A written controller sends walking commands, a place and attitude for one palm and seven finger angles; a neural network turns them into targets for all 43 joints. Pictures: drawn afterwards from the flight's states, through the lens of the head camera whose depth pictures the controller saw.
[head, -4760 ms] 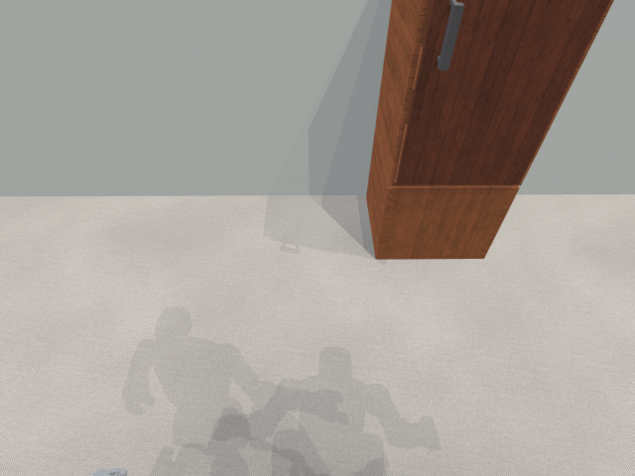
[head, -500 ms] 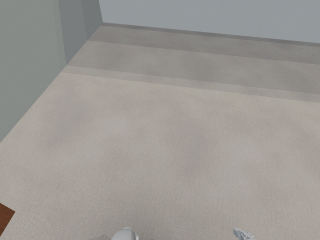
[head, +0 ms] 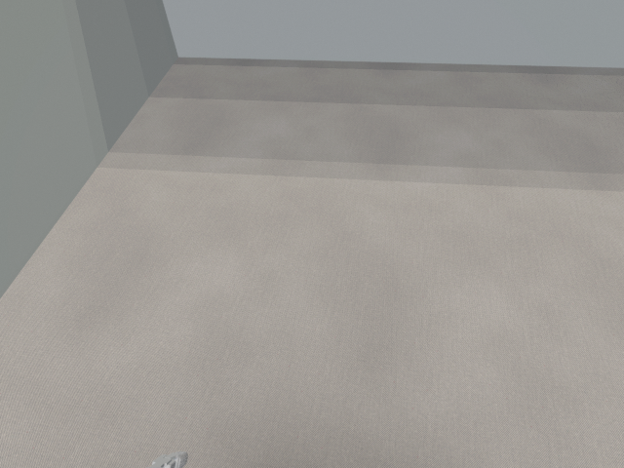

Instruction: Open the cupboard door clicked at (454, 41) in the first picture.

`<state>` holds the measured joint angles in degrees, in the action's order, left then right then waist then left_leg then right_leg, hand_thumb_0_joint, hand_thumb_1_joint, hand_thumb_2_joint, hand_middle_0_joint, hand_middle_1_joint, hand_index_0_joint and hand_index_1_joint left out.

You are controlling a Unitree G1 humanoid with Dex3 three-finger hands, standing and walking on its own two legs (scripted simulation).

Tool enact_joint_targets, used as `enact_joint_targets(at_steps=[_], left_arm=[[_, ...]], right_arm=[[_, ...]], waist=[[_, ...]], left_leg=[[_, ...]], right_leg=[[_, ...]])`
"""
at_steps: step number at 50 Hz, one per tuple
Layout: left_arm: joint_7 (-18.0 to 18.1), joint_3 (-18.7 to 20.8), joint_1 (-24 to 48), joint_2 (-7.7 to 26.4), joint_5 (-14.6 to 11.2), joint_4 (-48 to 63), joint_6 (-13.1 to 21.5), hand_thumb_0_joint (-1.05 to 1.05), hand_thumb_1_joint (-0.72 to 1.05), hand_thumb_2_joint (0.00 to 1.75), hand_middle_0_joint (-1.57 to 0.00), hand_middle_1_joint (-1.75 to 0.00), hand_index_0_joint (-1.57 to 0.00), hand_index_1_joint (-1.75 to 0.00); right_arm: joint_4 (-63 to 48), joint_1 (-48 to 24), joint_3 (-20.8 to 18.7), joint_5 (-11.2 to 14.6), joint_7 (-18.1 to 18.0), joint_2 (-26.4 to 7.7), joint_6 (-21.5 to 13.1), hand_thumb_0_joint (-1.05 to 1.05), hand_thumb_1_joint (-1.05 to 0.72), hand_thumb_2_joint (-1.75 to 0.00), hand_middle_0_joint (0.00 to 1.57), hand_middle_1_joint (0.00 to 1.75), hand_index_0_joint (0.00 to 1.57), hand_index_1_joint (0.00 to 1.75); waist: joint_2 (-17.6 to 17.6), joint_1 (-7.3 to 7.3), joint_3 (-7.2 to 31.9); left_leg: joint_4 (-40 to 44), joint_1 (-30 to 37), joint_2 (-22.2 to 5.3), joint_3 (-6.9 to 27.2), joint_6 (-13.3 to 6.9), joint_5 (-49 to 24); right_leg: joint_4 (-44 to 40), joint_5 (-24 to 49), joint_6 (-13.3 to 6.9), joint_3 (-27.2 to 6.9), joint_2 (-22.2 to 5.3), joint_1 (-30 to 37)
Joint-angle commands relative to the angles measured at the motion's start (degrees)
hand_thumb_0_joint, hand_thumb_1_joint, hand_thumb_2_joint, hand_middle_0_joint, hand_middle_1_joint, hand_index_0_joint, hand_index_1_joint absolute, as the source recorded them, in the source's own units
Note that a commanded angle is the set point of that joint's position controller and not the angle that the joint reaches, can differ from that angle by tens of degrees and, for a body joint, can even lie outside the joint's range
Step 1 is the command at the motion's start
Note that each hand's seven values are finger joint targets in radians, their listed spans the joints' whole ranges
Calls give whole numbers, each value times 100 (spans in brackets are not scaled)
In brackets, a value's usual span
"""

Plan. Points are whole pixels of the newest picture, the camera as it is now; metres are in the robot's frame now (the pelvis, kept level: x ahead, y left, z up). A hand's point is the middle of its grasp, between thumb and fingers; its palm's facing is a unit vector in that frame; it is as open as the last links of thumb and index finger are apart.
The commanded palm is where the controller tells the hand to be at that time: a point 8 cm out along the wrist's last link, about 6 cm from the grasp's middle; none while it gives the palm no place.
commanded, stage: turn to face it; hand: left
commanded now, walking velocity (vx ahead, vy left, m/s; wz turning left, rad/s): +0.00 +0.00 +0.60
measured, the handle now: out of the picture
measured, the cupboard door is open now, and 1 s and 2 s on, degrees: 0 0 0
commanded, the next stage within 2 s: none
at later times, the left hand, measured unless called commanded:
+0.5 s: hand out of the picture -0.04 +0.26 -0.19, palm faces +0.36 -0.90 -0.24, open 7.3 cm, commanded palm none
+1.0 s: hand out of the picture -0.03 +0.22 -0.14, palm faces +0.57 -0.77 -0.28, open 7.4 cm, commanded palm none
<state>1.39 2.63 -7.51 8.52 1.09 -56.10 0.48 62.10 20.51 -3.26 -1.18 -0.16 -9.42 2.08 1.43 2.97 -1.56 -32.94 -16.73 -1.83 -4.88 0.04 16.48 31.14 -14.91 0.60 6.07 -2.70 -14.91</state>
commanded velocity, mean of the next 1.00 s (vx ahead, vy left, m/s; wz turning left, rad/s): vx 0.00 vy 0.00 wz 0.60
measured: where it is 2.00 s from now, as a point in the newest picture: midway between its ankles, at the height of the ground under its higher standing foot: outside the picture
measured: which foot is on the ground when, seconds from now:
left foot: up 0.00-0.38, down 0.40-0.92, up 0.94-1.00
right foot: down 0.00-0.40, up 0.42-0.90, down 0.92-1.00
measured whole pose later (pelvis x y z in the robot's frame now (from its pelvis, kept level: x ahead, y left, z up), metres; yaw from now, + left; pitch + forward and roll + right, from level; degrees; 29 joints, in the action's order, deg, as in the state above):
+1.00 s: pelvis -0.01 -0.01 +0.00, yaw +36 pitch +0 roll +0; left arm 1.4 2.0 -9.5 10.2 1.2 -48.6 -1.3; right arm 53.0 12.8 -5.7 -1.6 1.4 -14.1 5.1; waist 3.8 2.1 -3.0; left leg -53.8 -29.1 4.2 3.7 1.5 23.3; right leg 31.7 -18.0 0.1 4.1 -2.4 -13.4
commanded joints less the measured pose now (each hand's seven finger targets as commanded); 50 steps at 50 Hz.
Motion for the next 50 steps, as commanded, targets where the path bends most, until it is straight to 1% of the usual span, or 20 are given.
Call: enact_joint_targets(at_steps=[1,3,5,10,15,18,19,20,21,22,25,27,37,40,43,44,45,46,47,50], left_arm=[[116,312,-882,1274,-6,230,68,0,90,90,-20,-30,-20,-30],[130,209,-366,935,3,383,46,0,90,90,-20,-30,-20,-30],[127,174,-354,848,4,438,72,0,90,90,-20,-30,-20,-30],[111,242,-466,1065,49,504,10,0,90,90,-20,-30,-20,-30],[69,339,-581,1414,84,531,-53,0,90,90,-20,-30,-20,-30],[15,380,-581,1495,31,570,-109,0,90,90,-20,-30,-20,-30],[-17,378,-574,1392,-7,648,-139,0,90,90,-20,-30,-20,-30],[-76,314,-513,1013,-52,934,-144,0,90,90,-20,-30,-20,-30],[-17,216,-79,1005,27,1085,-217,0,90,90,-20,-30,-20,-30],[9,242,112,1012,13,1099,-242,0,90,90,-20,-30,-20,-30],[-83,315,-186,1066,6,813,-212,0,90,90,-20,-30,-20,-30],[-111,318,-418,1088,5,722,-234,0,90,90,-20,-30,-20,-30],[-34,268,15,1017,-32,1017,-211,0,90,90,-20,-30,-20,-30],[1,256,-124,939,-68,1048,-195,0,90,90,-20,-30,-20,-30],[34,263,-630,984,-96,980,-138,0,90,90,-20,-30,-20,-30],[59,297,-889,1110,-86,930,-105,0,90,90,-20,-30,-20,-30],[98,393,-1012,1553,8,952,-58,0,90,90,-20,-30,-20,-30],[96,396,-739,1897,49,1090,-83,0,90,90,-20,-30,-20,-30],[130,390,-442,1714,-5,1181,-85,0,90,90,-20,-30,-20,-30],[82,221,185,1237,1,1229,-12,0,90,90,-20,-30,-20,-30]], right_arm=[[-765,-491,-207,-1,2,-545,-12,0,-90,-90,20,30,20,30],[-652,-362,-217,-11,59,-444,46,0,-90,-90,20,30,20,30],[-648,-273,-218,-13,90,-417,80,0,-90,-90,20,30,20,30],[-939,-782,-221,-13,151,-432,139,0,-90,-90,20,30,20,30],[-1284,-1264,-166,22,203,-539,44,0,-90,-90,20,30,20,30],[-1344,-948,-210,1,193,-815,-25,0,-90,-90,20,30,20,30],[-1277,-564,-306,-12,189,-1168,-76,0,-90,-90,20,30,20,30],[-1296,-218,-475,-43,153,-1891,-137,0,-90,-90,20,30,20,30],[-1098,116,-498,5,79,-2102,-126,0,-90,-90,20,30,20,30],[-1117,-4,-469,24,12,-2012,-136,0,-90,-90,20,30,20,30],[-1446,-1075,-296,-14,-26,-1543,-170,0,-90,-90,20,30,20,30],[-1520,-1221,-271,5,-22,-1513,-193,0,-90,-90,20,30,20,30],[-1399,-819,-393,-25,14,-1581,-98,0,-90,-90,20,30,20,30],[-1420,-890,-423,-37,23,-1585,-56,0,-90,-90,20,30,20,30],[-1499,-1103,-443,-16,49,-1504,-21,0,-90,-90,20,30,20,30],[-1534,-1155,-429,21,67,-1372,-5,0,-90,-90,20,30,20,30],[-1608,-1076,-383,72,103,-990,9,0,-90,-90,20,30,20,30],[-1744,-1092,-361,23,103,-853,-1,0,-90,-90,20,30,20,30],[-1715,-1199,-418,-47,106,-1137,58,0,-90,-90,20,30,20,30],[-1340,-902,-384,-41,208,-989,138,0,-90,-90,20,30,20,30]], waist=[[-1524,-524,277],[-939,-229,-129],[-1089,-191,-97],[-1197,-296,-180],[-1423,-472,93],[-990,-245,400],[-146,-8,674],[1711,180,812],[1740,377,977],[1380,313,922],[754,-139,374],[632,-240,407],[609,-11,463],[783,-75,546],[634,-318,677],[354,-468,699],[-944,-531,610],[-1967,-505,300],[-1537,-435,237],[-1057,-43,-248]], left_leg=[[-2722,-1633,-86,459,255,1616],[-3433,-1768,-261,397,314,924],[-3529,-1761,-281,283,402,641],[-2682,-1454,-298,-1,456,648],[-1266,-938,-234,-309,333,746],[62,87,-137,-467,231,-144],[691,1006,-437,73,44,-1083],[1068,1889,-2026,2290,-761,-3237],[1255,1717,-2438,2716,-1168,-3493],[1187,1596,-2293,2615,-1168,-3214],[1304,730,-1424,1667,-848,-2228],[1414,597,-1205,1474,-797,-1999],[1387,868,-1122,2522,-1056,-1590],[1302,568,-1013,2739,-1018,-1630],[987,81,-716,2727,-783,-1624],[695,-536,-465,2571,-519,-1041],[-440,-1710,213,1801,-59,321],[-1886,-2224,741,832,258,1484],[-2758,-1906,381,1051,193,1442],[-3809,-1816,104,750,334,479]], right_leg=[[-1588,1819,-912,-1677,-2456,811],[-1367,1982,-714,-723,-1925,536],[-1278,2225,-628,-242,-1755,567],[-1265,1747,-651,152,-1823,440],[-762,2100,-648,309,-1999,761],[102,1871,-309,638,-1890,512],[1051,1279,-18,770,-1654,-127],[2475,-1617,511,871,-802,-1777],[3378,-2491,502,33,-567,-2019],[3745,-2145,449,-373,-578,-2191],[3774,-936,487,-482,-545,-1879],[3504,-694,513,-471,-469,-1600],[1968,-1052,492,-607,-104,-1296],[1446,-1059,405,-595,50,-776],[26,-438,317,-485,186,237],[-876,11,238,-580,5,1027],[-1755,-674,-198,-1837,-1267,1712],[-2020,-656,-788,-2858,-2538,1133],[-1976,-461,-928,-2537,-2537,421],[-1458,732,-628,-1050,-1565,94]])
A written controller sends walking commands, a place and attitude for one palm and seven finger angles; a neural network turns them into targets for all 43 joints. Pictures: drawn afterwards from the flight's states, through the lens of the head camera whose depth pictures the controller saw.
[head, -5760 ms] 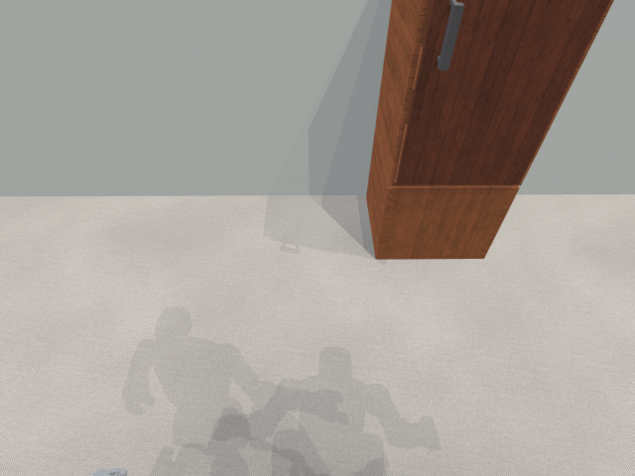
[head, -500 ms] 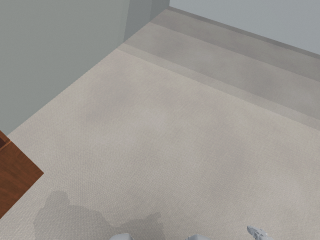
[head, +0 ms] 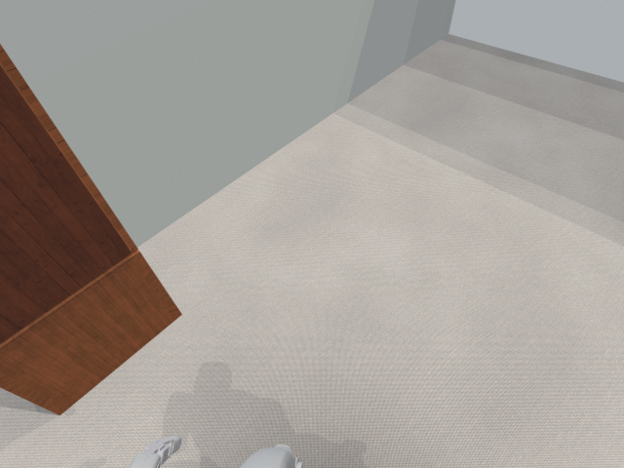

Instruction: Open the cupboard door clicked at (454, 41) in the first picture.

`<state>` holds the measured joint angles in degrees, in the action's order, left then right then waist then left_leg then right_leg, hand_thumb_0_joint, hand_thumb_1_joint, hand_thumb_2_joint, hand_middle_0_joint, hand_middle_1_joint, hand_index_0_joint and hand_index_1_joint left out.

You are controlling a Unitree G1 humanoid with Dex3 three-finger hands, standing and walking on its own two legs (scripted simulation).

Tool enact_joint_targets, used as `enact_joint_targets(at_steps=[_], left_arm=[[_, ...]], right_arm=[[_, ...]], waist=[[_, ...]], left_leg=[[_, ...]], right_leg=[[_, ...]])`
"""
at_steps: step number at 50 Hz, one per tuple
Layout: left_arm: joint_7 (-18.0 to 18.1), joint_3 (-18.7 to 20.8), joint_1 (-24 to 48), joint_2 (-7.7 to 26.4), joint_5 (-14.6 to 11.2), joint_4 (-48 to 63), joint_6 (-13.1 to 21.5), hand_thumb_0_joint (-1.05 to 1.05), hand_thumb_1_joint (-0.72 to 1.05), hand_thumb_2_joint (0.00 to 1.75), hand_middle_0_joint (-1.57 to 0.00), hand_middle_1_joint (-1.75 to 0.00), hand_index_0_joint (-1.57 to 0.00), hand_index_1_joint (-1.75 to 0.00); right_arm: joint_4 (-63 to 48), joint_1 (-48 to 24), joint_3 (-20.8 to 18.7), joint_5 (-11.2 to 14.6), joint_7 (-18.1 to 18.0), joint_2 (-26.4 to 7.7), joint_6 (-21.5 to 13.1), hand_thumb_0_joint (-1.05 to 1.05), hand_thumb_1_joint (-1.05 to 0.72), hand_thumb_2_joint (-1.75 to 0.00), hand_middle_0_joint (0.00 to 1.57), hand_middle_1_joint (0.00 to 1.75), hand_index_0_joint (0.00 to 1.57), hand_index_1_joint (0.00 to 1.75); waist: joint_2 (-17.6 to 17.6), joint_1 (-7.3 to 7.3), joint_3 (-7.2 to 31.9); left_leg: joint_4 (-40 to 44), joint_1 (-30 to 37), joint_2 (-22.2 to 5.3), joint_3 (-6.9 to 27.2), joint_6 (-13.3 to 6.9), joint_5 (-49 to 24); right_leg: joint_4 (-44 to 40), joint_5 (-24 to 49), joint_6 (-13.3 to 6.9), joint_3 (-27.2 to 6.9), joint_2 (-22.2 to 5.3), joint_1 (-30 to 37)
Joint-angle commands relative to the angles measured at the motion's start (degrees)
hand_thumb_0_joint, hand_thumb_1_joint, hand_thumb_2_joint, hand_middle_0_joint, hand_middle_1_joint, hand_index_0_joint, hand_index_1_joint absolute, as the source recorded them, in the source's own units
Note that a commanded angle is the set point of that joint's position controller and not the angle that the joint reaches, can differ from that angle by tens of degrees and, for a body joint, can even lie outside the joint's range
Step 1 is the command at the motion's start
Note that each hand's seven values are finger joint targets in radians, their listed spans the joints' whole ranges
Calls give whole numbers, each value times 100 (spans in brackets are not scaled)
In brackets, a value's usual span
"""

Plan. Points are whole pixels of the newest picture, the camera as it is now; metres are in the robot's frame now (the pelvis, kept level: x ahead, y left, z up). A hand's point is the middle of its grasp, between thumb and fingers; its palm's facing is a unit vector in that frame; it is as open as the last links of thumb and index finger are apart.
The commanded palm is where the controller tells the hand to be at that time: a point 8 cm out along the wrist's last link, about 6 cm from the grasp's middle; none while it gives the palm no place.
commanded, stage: turn to face it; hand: left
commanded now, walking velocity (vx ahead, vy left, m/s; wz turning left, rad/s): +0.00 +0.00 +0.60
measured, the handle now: out of the picture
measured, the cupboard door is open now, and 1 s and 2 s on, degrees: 0 0 0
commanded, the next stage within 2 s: take the last steps up to it in 1.20 s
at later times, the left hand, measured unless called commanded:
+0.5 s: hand out of the picture -0.02 +0.29 -0.17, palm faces +0.34 -0.91 -0.25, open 7.4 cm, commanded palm none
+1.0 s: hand out of the picture -0.03 +0.22 -0.13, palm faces +0.55 -0.77 -0.31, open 7.4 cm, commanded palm none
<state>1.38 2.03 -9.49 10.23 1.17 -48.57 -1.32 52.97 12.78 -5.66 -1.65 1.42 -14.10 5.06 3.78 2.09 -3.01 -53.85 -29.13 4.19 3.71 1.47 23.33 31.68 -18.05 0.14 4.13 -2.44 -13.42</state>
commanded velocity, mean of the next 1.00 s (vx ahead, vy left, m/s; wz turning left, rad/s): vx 0.00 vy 0.00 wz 0.56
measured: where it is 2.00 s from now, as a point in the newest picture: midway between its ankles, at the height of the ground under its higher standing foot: outside the picture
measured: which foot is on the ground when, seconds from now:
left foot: up 0.00-0.28, down 0.30-0.84, up 0.86-1.00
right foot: down 0.00-0.32, up 0.34-0.82, down 0.84-1.00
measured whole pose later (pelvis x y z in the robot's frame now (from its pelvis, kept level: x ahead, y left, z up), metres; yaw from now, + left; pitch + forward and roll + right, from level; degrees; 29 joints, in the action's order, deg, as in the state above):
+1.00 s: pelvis -0.01 -0.01 +0.01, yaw +36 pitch -2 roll +2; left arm 1.4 1.4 -10.6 10.0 1.1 -49.5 -1.0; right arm 53.9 14.2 -5.8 -1.7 1.7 -15.6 5.1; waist 3.9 2.5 -3.1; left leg -66.6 -29.4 2.0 3.1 3.2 20.7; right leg 29.6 -16.6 -1.3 6.1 -3.2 -11.4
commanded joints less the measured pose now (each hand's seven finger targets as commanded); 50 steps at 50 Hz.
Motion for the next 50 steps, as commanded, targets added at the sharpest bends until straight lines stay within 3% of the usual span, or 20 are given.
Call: enact_joint_targets(at_steps=[1,10,13,14,15,16,17,20,22,29,33,37,39,40,41,42,43,45,47,50], left_arm=[[85,268,288,1037,2,451,186,0,90,90,-20,-30,-20,-30],[51,410,-602,1526,67,47,112,0,90,90,-20,-30,-20,-30],[21,439,-539,1562,28,6,64,0,90,90,-20,-30,-20,-30],[3,441,-514,1501,-30,36,41,0,90,90,-20,-30,-20,-30],[-42,417,-567,1184,-72,225,20,0,90,90,-20,-30,-20,-30],[-52,268,-246,851,-45,479,15,0,90,90,-20,-30,-20,-30],[42,276,132,943,-7,448,-79,0,90,90,-20,-30,-20,-30],[-52,333,190,930,-35,212,-25,0,90,90,-20,-30,-20,-30],[-87,353,-88,969,-29,69,-39,0,90,90,-20,-30,-20,-30],[-36,336,202,998,-35,217,-60,0,90,90,-20,-30,-20,-30],[-17,309,438,935,-56,384,-29,0,90,90,-20,-30,-20,-30],[17,277,223,885,-95,408,5,0,90,90,-20,-30,-20,-30],[40,287,-157,902,-116,363,53,0,90,90,-20,-30,-20,-30],[61,307,-360,987,-112,311,98,0,90,90,-20,-30,-20,-30],[96,372,-547,1349,-52,302,161,0,90,90,-20,-30,-20,-30],[126,442,-458,1827,35,378,195,0,90,90,-20,-30,-20,-30],[130,417,-334,1698,-26,422,154,0,90,90,-20,-30,-20,-30],[90,323,250,1309,-34,489,140,0,90,90,-20,-30,-20,-30],[77,247,399,1021,-19,460,183,0,90,90,-20,-30,-20,-30],[88,245,-136,1041,-12,273,223,0,90,90,-20,-30,-20,-30]], right_arm=[[-407,-85,-119,21,64,-478,-156,0,-90,-90,20,30,20,30],[-573,-834,64,98,70,-309,-236,0,-90,-90,20,30,20,30],[-517,-403,44,92,39,-445,-305,0,-90,-90,20,30,20,30],[-443,-72,-16,75,39,-698,-359,0,-90,-90,20,30,20,30],[-427,295,-182,33,5,-1370,-429,0,-90,-90,20,30,20,30],[-315,689,-266,88,-26,-1796,-407,0,-90,-90,20,30,20,30],[-145,961,-241,96,-111,-1670,-420,0,-90,-90,20,30,20,30],[-398,39,-52,35,-194,-1146,-448,0,-90,-90,20,30,20,30],[-476,-194,-6,65,-185,-1068,-480,0,-90,-90,20,30,20,30],[-469,-22,-77,43,-161,-1107,-431,0,-90,-90,20,30,20,30],[-440,88,-122,17,-156,-1117,-395,0,-90,-90,20,30,20,30],[-501,-81,-151,6,-148,-1116,-345,0,-90,-90,20,30,20,30],[-552,-181,-158,25,-139,-1070,-328,0,-90,-90,20,30,20,30],[-566,-220,-152,66,-129,-971,-324,0,-90,-90,20,30,20,30],[-595,-81,-112,127,-96,-662,-331,0,-90,-90,20,30,20,30],[-724,23,-57,126,-81,-367,-332,0,-90,-90,20,30,20,30],[-665,-22,-149,25,-94,-737,-267,0,-90,-90,20,30,20,30],[-455,-66,-152,10,-18,-633,-157,0,-90,-90,20,30,20,30],[-300,177,-115,15,37,-506,-139,0,-90,-90,20,30,20,30],[-272,2,-51,21,21,-482,-138,0,-90,-90,20,30,20,30]], waist=[[-1389,10,-34],[-1666,-503,307],[-1624,-272,581],[-1170,-76,838],[504,130,1159],[1494,310,1193],[1381,459,1312],[452,45,529],[464,-110,539],[353,-4,434],[490,74,494],[555,-37,544],[456,-213,752],[285,-321,804],[-665,-385,948],[-2057,-354,747],[-1676,-340,647],[-1314,-76,-46],[-1268,86,-117],[-1425,-145,70]], left_leg=[[-1709,-542,-528,-218,241,-274],[854,325,-558,-964,260,271],[2201,1118,-465,-1131,148,-512],[2969,2009,-587,-946,44,-1403],[3158,3228,-1901,777,-550,-3230],[3133,3436,-2947,1827,-1292,-5338],[3057,3195,-2821,1737,-1341,-5141],[3187,2352,-1958,936,-1014,-4205],[3330,2193,-1686,653,-881,-3876],[3548,2238,-1674,1380,-1107,-2799],[3420,2234,-1632,1813,-1181,-2850],[3225,1745,-1473,2131,-1140,-3049],[2939,1533,-1269,2146,-969,-3083],[2667,1103,-1076,2038,-749,-2691],[1882,224,-607,1499,-355,-1467],[451,-798,238,236,144,801],[-561,-434,-101,375,70,901],[-1565,-326,-326,214,90,203],[-1773,-334,-427,16,186,-326],[-1516,-371,-515,-136,307,-333]], right_leg=[[-1414,1344,-568,-636,-1532,53],[-723,2979,-648,-23,-1854,901],[-9,3076,-297,411,-1756,896],[721,2749,-42,564,-1653,406],[1998,704,401,804,-1018,-1099],[2959,-2216,592,418,-582,-2095],[3457,-2046,499,-217,-610,-2058],[3730,-799,535,-328,-562,-2011],[3588,-419,573,-298,-517,-1750],[2702,-440,644,-439,-329,-1723],[2087,-680,579,-488,-148,-1517],[1112,-709,452,-455,105,-712],[112,-150,395,-404,210,-9],[-762,423,359,-429,98,674],[-1528,397,117,-1268,-829,1582],[-1780,979,-564,-2774,-2440,1699],[-1793,697,-864,-2460,-2599,706],[-1816,268,-715,-1691,-1865,-218],[-1582,964,-535,-854,-1455,-161],[-1397,1798,-612,-619,-1486,409]])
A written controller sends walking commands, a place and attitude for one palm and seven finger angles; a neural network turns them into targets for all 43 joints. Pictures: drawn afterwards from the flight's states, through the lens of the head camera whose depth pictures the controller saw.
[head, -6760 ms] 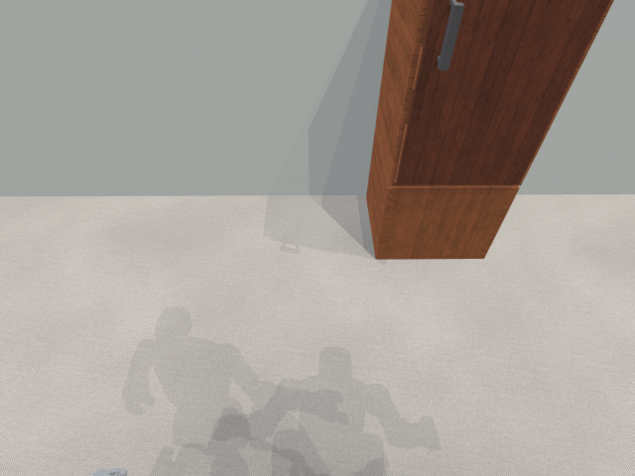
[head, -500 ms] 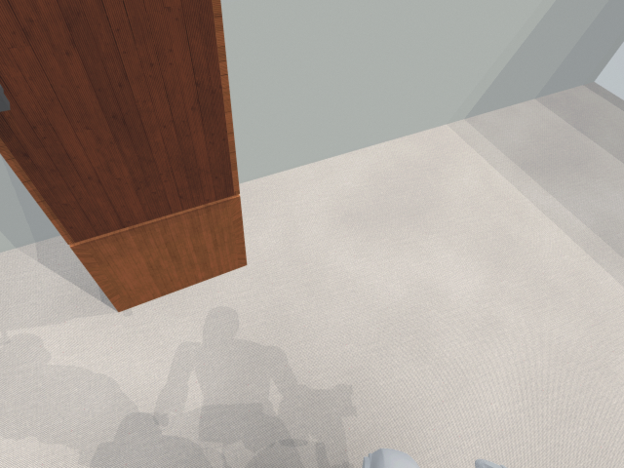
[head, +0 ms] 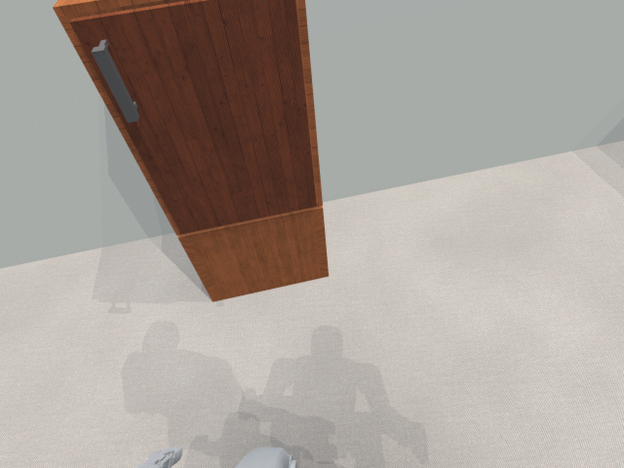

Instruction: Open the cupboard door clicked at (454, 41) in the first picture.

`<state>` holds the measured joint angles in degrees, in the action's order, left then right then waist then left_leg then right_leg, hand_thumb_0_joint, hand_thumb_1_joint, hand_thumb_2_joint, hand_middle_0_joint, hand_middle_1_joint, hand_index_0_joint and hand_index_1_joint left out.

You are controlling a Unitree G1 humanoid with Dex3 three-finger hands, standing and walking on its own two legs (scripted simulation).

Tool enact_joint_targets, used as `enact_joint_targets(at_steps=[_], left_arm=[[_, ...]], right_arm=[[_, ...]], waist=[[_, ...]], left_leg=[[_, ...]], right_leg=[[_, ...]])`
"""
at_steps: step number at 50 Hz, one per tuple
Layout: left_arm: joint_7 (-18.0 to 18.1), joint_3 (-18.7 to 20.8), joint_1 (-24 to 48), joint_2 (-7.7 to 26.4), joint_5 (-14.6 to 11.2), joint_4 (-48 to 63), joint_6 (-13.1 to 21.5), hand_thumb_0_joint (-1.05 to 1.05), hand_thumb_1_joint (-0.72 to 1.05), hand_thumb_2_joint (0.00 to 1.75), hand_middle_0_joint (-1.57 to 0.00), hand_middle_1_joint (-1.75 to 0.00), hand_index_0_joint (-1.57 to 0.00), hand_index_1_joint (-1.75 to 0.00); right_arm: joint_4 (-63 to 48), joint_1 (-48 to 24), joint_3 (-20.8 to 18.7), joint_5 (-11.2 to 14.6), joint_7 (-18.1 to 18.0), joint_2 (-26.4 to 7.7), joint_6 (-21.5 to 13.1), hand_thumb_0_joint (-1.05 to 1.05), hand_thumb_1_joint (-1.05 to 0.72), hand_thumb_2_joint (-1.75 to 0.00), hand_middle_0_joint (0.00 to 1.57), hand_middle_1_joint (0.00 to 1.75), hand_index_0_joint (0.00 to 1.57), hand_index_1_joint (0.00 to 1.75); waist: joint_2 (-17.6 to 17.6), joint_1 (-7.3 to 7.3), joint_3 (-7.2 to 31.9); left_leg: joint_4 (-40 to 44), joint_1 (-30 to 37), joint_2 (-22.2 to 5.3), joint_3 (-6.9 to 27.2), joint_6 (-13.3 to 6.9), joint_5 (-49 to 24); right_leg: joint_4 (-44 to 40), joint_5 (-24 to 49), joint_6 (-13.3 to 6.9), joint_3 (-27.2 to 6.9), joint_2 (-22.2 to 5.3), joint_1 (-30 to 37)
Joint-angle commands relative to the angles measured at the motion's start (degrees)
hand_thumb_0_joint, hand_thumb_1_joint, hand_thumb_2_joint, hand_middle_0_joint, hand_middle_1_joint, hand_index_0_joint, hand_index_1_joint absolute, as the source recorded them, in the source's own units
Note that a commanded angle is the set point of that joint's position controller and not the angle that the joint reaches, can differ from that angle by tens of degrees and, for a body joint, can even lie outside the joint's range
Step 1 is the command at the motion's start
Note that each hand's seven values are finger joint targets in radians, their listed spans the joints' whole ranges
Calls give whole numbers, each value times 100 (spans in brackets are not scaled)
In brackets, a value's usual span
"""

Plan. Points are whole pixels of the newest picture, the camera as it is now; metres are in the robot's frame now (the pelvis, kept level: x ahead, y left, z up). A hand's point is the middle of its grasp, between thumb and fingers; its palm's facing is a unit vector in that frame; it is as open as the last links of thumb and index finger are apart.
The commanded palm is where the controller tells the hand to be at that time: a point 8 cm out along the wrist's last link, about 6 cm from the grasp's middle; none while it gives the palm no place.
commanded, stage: turn to face it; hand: left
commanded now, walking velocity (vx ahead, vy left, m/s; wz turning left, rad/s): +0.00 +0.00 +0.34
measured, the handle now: (118, 81) +0.78 +0.40 +0.14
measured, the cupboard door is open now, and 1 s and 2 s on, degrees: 0 0 0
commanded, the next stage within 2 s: take the last steps up to it in 0.20 s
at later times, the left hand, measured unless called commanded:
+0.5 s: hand out of the picture -0.06 +0.26 -0.18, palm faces +0.22 -0.95 -0.21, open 7.4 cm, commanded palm none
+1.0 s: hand out of the picture +0.07 +0.21 -0.16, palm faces +0.25 -0.94 -0.22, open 7.2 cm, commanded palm none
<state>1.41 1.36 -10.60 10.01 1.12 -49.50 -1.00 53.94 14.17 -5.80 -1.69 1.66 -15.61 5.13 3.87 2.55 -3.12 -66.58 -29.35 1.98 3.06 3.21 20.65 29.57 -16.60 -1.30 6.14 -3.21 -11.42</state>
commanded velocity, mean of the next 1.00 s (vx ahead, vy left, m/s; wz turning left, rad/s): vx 0.22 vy -0.02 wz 0.11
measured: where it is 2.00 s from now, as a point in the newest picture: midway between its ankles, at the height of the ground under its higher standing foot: (301, 457)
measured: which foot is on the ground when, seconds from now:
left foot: up 0.00-0.28, down 0.30-0.82, up 0.84-1.00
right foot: down 0.00-0.30, up 0.32-0.80, down 0.82-1.00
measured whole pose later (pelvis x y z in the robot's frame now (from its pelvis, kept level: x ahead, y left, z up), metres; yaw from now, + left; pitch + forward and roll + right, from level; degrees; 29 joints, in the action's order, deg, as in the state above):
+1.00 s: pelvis +0.08 +0.03 +0.00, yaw +12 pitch -2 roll +0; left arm 1.1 2.4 -17.2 8.4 1.5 -61.4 3.0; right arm 63.6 21.3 -3.7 -2.0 0.6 -10.3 1.4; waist 2.2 1.2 -0.1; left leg -60.0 -26.8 -5.0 -3.4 0.3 17.2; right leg 23.8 -14.0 -1.5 8.6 -1.4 -7.9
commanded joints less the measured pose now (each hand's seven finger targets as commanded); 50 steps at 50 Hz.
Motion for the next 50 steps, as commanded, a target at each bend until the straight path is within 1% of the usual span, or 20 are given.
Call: enact_joint_targets(at_steps=[1,9,11,13,14,15,16,19,21,30,34,38,39,40,41,42,43,46,48,50], left_arm=[[78,320,-183,1114,-9,283,188,0,90,90,-20,-30,-20,-30],[62,416,-804,1425,85,-172,136,0,90,90,-20,-30,-20,-30],[59,434,-745,1459,79,-260,118,0,90,90,-20,-30,-20,-30],[55,429,-601,1380,11,-323,79,0,90,90,-20,-30,-20,-30],[38,395,-695,1160,-49,-282,45,0,90,90,-20,-30,-20,-30],[2,278,-760,766,-71,-132,24,0,90,90,-20,-30,-20,-30],[37,194,-453,724,-22,-115,-35,0,90,90,-20,-30,-20,-30],[-65,217,-238,750,15,-422,-47,0,90,90,-20,-30,-20,-30],[-144,171,-460,669,48,-613,-6,0,90,90,-20,-30,-20,-30],[-226,126,-67,469,56,-585,86,0,90,90,-20,-30,-20,-30],[-253,143,195,383,32,-523,138,0,90,90,-20,-30,-20,-30],[-240,202,-519,362,30,-814,247,0,90,90,-20,-30,-20,-30],[-205,248,-991,519,39,-995,298,0,90,90,-20,-30,-20,-30],[-150,326,-1503,933,80,-1166,369,0,90,90,-20,-30,-20,-30],[-104,410,-2076,1344,32,-1238,353,0,90,90,-20,-30,-20,-30],[-56,412,-2031,1271,-23,-1263,365,0,90,90,-20,-30,-20,-30],[-41,382,-1621,1099,-16,-1168,359,0,90,90,-20,-30,-20,-30],[-3,236,-895,485,11,-1002,423,0,90,90,-20,-30,-20,-30],[1,190,-882,427,19,-1047,479,0,90,90,-20,-30,-20,-30],[-10,167,-1011,441,21,-1131,522,0,90,90,-20,-30,-20,-30]], right_arm=[[-360,-231,-20,29,-12,-299,-138,0,-90,-90,20,30,20,30],[-361,-824,181,123,-67,-86,-242,0,-90,-90,20,30,20,30],[-292,-639,205,140,-99,-74,-300,0,-90,-90,20,30,20,30],[-161,-252,201,124,-115,-182,-380,0,-90,-90,20,30,20,30],[-132,-108,132,87,-121,-545,-452,0,-90,-90,20,30,20,30],[-148,37,35,55,-143,-1043,-473,0,-90,-90,20,30,20,30],[-28,185,41,50,-208,-1124,-430,0,-90,-90,20,30,20,30],[-32,-234,196,16,-302,-642,-488,0,-90,-90,20,30,20,30],[-3,-214,234,46,-299,-515,-582,0,-90,-90,20,30,20,30],[370,603,167,35,-317,-358,-733,0,-90,-90,20,30,20,30],[503,677,154,3,-318,-405,-734,0,-90,-90,20,30,20,30],[648,651,195,10,-314,-272,-720,0,-90,-90,20,30,20,30],[682,642,223,37,-303,-131,-741,0,-90,-90,20,30,20,30],[609,720,291,93,-272,208,-779,0,-90,-90,20,30,20,30],[309,322,319,85,-236,235,-772,0,-90,-90,20,30,20,30],[240,123,249,53,-208,-30,-716,0,-90,-90,20,30,20,30],[270,-3,190,42,-176,13,-694,0,-90,-90,20,30,20,30],[550,469,171,-17,-104,330,-572,0,-90,-90,20,30,20,30],[620,675,177,-16,-78,465,-524,0,-90,-90,20,30,20,30],[537,516,181,-5,-50,476,-523,0,-90,-90,20,30,20,30]], waist=[[-1387,-253,107],[-1699,-567,392],[-1710,-466,540],[-1441,-214,669],[-517,-139,888],[1120,-90,873],[1119,64,849],[679,-105,47],[434,-171,-109],[266,-18,-349],[403,-4,-428],[85,-384,-182],[-279,-610,-39],[-1354,-780,183],[-2073,-1049,170],[-1946,-1021,17],[-1630,-867,-318],[-843,-321,-419],[-986,-184,-410],[-1118,-204,-489]], left_leg=[[-95,-348,-303,-113,155,-10],[2071,579,-256,-631,35,686],[2820,966,-197,-772,-26,452],[4220,1943,-257,-821,-114,-735],[4674,2883,-864,-240,-323,-1762],[4623,3439,-2259,1348,-987,-3954],[4702,2992,-2524,1351,-1425,-4043],[5198,2254,-1947,1054,-1329,-1544],[5435,2235,-1682,801,-1224,-950],[5777,2445,-1741,917,-1372,-229],[5696,2125,-1798,957,-1366,-83],[4813,1486,-1418,532,-1027,-250],[4105,981,-1124,284,-831,-57],[2730,-51,-550,-440,-561,397],[1395,-896,-234,-702,-469,1434],[621,-1003,-493,-316,-505,1227],[184,-1100,-675,-241,-500,750],[282,-449,-909,-380,-324,-302],[585,-223,-928,-544,-226,-570],[949,-264,-946,-634,-168,-758]], right_leg=[[-1140,1821,-485,-743,-1429,360],[-701,3121,-690,-589,-1656,721],[-432,3344,-585,-467,-1637,782],[108,2819,-182,-131,-1455,337],[879,1873,142,146,-1140,-408],[1764,-1070,520,333,-482,-1740],[2455,-2017,514,-121,-401,-1624],[3306,-1143,454,-430,-358,-1917],[3281,-664,465,-358,-336,-1933],[2007,-361,468,-291,-342,-1986],[1188,-445,401,-195,-259,-1459],[-160,258,316,88,68,178],[-565,248,226,-205,-139,1027],[-1098,-700,-156,-1519,-1198,1969],[-1889,-1258,-724,-3146,-2220,2050],[-2250,-2113,-902,-3397,-2323,1476],[-2421,-2642,-909,-3244,-2219,887],[-2261,-1213,-536,-1546,-1554,-93],[-2266,-562,-478,-963,-1345,-277],[-2308,-263,-533,-823,-1279,-254]])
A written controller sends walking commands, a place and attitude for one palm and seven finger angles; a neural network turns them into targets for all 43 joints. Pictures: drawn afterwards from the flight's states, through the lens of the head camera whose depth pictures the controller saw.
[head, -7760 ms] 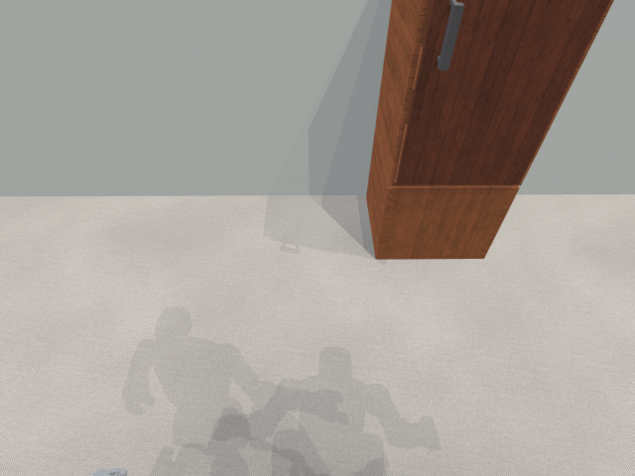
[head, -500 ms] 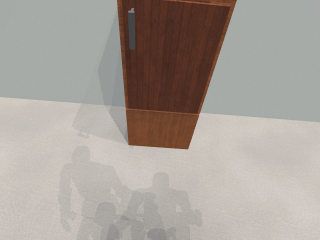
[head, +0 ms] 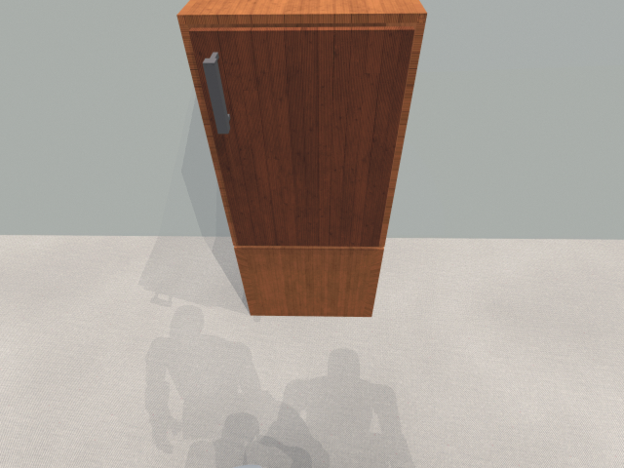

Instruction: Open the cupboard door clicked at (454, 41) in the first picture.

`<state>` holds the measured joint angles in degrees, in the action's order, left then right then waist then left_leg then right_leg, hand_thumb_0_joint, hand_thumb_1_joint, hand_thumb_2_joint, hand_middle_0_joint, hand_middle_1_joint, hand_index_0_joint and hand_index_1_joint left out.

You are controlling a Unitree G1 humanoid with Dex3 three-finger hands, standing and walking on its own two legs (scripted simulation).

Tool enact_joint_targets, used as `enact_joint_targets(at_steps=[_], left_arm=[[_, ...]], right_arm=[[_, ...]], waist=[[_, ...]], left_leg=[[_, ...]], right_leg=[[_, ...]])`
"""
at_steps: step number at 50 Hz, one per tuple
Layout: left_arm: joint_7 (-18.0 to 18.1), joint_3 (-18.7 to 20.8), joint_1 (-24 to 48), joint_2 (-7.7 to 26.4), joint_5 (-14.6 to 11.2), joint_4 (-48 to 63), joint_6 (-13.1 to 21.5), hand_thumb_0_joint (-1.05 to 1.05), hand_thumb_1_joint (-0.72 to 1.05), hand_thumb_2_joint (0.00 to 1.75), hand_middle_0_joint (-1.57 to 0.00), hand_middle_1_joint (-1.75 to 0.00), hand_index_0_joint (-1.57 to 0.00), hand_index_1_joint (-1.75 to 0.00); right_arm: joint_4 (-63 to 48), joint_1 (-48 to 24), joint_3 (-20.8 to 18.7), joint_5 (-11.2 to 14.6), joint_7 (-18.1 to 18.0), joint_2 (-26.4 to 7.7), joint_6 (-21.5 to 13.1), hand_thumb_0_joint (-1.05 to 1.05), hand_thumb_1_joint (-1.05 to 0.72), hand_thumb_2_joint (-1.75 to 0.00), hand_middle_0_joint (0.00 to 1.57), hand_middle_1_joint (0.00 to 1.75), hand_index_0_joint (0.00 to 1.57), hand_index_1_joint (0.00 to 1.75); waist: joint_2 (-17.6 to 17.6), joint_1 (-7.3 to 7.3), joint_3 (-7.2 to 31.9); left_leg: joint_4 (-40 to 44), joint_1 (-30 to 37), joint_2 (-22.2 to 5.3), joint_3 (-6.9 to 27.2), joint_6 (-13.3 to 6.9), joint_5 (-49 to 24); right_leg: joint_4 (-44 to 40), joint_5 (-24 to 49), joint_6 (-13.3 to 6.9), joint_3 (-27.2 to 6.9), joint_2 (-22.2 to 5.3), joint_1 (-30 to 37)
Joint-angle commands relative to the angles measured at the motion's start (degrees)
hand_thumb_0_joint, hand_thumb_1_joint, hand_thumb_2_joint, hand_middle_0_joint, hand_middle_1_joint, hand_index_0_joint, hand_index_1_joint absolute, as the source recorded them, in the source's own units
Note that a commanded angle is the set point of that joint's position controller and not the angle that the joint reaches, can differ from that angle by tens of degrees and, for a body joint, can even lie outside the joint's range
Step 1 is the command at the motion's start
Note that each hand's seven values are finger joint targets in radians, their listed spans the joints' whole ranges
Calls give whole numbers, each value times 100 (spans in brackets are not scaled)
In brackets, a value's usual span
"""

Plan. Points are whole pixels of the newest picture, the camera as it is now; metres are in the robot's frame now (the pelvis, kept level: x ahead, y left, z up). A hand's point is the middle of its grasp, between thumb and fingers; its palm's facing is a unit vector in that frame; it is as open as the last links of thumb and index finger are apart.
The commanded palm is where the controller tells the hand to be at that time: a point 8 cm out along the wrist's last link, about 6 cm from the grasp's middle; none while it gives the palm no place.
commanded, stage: take the last steps up to it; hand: left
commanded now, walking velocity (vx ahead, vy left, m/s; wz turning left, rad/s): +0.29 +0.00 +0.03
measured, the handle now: (219, 93) +0.76 +0.22 +0.13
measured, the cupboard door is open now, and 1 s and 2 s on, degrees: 0 0 0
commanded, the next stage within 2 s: come to a stop and stand still in 0.40 s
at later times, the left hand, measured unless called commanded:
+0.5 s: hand out of the picture +0.17 +0.23 -0.18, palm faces +0.03 -0.99 -0.16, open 7.4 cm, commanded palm none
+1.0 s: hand (191, 397) +0.28 +0.23 -0.18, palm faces +0.01 -0.97 -0.24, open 7.3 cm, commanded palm none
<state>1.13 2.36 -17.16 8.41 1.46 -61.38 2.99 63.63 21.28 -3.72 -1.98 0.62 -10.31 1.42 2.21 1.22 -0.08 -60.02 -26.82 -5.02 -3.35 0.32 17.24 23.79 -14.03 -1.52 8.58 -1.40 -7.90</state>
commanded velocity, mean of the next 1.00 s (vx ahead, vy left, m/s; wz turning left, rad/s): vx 0.01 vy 0.01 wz -0.01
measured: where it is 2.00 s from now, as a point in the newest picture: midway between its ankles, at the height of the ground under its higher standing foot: outside the picture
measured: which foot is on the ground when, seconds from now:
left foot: up 0.00-0.22, down 0.24-0.68, up 0.70-1.00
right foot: down 0.00-0.26, up 0.28-0.64, down 0.66-1.00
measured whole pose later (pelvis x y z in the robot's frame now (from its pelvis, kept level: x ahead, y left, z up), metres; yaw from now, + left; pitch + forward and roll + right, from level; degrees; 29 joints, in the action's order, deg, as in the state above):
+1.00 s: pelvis +0.18 +0.05 -0.02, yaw -1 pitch -1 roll +1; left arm 3.0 2.1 -7.7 9.3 2.0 -56.1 -1.7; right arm 56.3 11.4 -3.6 -0.4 -0.8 -10.7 2.2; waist -0.1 0.4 -4.3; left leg -39.7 -16.1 -0.9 -3.0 2.1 24.5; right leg 32.7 -9.2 0.4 5.4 -5.5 -22.4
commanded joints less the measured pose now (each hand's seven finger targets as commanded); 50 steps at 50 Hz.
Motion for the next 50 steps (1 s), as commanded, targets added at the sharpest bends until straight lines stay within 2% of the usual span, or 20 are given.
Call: enact_joint_targets(at_steps=[1,7,10,11,12,13,14,17,19,25,30,32,33,34,36,37,40,47,48,50], left_arm=[[12,69,-446,627,-11,9,136,0,90,90,-20,-30,-20,-30],[11,124,-802,758,27,-232,141,0,90,90,-20,-30,-20,-30],[9,151,-683,761,-7,-244,63,0,90,90,-20,-30,-20,-30],[-9,124,-705,619,-25,-240,36,0,90,90,-20,-30,-20,-30],[-49,76,-886,319,-59,-152,0,0,90,90,-20,-30,-20,-30],[-57,37,-805,228,-55,33,-6,0,90,90,-20,-30,-20,-30],[-19,42,-520,331,-34,53,-65,0,90,90,-20,-30,-20,-30],[-141,73,-226,256,4,-44,-73,0,90,90,-20,-30,-20,-30],[-135,68,-518,107,19,-133,-167,0,90,90,-20,-30,-20,-30],[-128,78,-92,140,11,142,-301,0,90,90,-20,-30,-20,-30],[-4,-6,86,176,-34,186,-291,0,90,90,-20,-30,-20,-30],[50,39,-233,569,-21,97,-223,0,90,90,-20,-30,-20,-30],[94,67,-252,870,-5,102,-182,0,90,90,-20,-30,-20,-30],[93,89,-148,1105,-20,155,-198,0,90,90,-20,-30,-20,-30],[128,186,-144,1267,-40,203,-180,0,90,90,-20,-30,-20,-30],[171,193,-68,1178,-28,211,-210,0,90,90,-20,-30,-20,-30],[222,269,357,1175,26,454,-315,0,90,90,-20,-30,-20,-30],[177,326,840,1189,91,755,-397,0,90,90,-20,-30,-20,-30],[408,248,746,1378,39,891,-349,0,90,90,-20,-30,-20,-30],[297,116,508,940,-97,1016,-446,0,90,90,-20,-30,-20,-30]], right_arm=[[-489,-339,-30,30,69,-63,-165,0,-90,-90,20,30,20,30],[-769,-1132,5,77,125,22,-337,0,-90,-90,20,30,20,30],[-581,-569,0,66,61,-148,-425,0,-90,-90,20,30,20,30],[-375,67,-46,48,1,-419,-472,0,-90,-90,20,30,20,30],[-243,670,-186,-15,-69,-1003,-499,0,-90,-90,20,30,20,30],[-189,1072,-230,4,-119,-1378,-453,0,-90,-90,20,30,20,30],[-169,840,-199,22,-192,-1275,-421,0,-90,-90,20,30,20,30],[-429,-180,1,64,-204,-549,-506,0,-90,-90,20,30,20,30],[-411,-292,59,77,-220,-415,-566,0,-90,-90,20,30,20,30],[-383,-188,30,73,-220,-453,-524,0,-90,-90,20,30,20,30],[-228,-267,56,62,-267,-486,-376,0,-90,-90,20,30,20,30],[-164,-234,53,116,-252,-340,-318,0,-90,-90,20,30,20,30],[-164,-43,58,157,-230,-161,-293,0,-90,-90,20,30,20,30],[-170,121,36,200,-189,-82,-218,0,-90,-90,20,30,20,30],[-232,73,3,182,-234,-90,-28,0,-90,-90,20,30,20,30],[-259,-36,-21,190,-256,-133,-6,0,-90,-90,20,30,20,30],[-387,-320,-50,192,-240,-123,59,0,-90,-90,20,30,20,30],[-585,-95,-26,149,-143,-72,56,0,-90,-90,20,30,20,30],[-967,129,-108,230,-159,-600,-96,0,-90,-90,20,30,20,30],[-1250,-191,-42,118,-183,-590,-128,0,-90,-90,20,30,20,30]], waist=[[-942,-109,-809],[-1027,-291,-764],[-683,46,-563],[-79,298,-227],[1284,444,192],[1867,506,412],[1503,520,386],[214,55,-500],[425,-118,-310],[363,-153,-446],[377,-201,-298],[-91,-353,-173],[-589,-264,8],[-723,-151,2],[-1866,-312,481],[-1717,-334,479],[-1027,-311,506],[-1379,-95,464],[-602,295,1687],[662,17,1004]], left_leg=[[513,-561,-249,-33,135,-449],[1991,11,-141,-263,36,-323],[2917,1481,110,-511,-1,-629],[3291,2406,42,-360,-41,-636],[3719,3293,-1128,1211,-413,-519],[4543,3400,-2075,2563,-851,-262],[4791,3047,-2165,2639,-921,224],[4933,1631,-1592,1312,-790,-401],[4932,1547,-1297,628,-731,-1161],[4943,1724,-1214,186,-920,-1732],[3956,1708,-997,-71,-696,-3262],[3348,1506,-632,-196,-271,-2314],[3086,1004,-286,-283,-53,-1117],[2836,892,58,-364,46,132],[1397,870,262,-264,159,1696],[858,686,267,9,135,1838],[-36,328,371,384,165,1617],[1679,1019,389,84,176,859],[2684,1210,432,-165,244,748],[3977,1651,1,188,-39,-510]], right_leg=[[-1717,-410,-548,-1053,-1453,-519],[-1220,347,-621,-967,-1552,-213],[-378,499,-399,-671,-1282,-635],[666,749,-255,-411,-966,-874],[2212,-470,45,25,-355,-1844],[3539,-2132,143,-44,15,-2450],[4319,-1938,72,-560,-196,-2621],[4348,-740,134,-693,-669,-2421],[4056,-405,226,-653,-638,-2110],[2926,-15,352,-560,-637,-2187],[974,316,357,-311,-312,-868],[-10,1863,329,-529,-523,-112],[257,3613,58,-1262,-1140,357],[343,4636,-291,-1426,-1706,299],[11,5381,-972,-1912,-2140,284],[66,5659,-1171,-1911,-2194,344],[100,4885,-1105,-1608,-2061,221],[-296,1649,-755,-1430,-1599,-574],[788,3824,-607,-1771,-1635,635],[1396,654,-120,-744,-792,-555]])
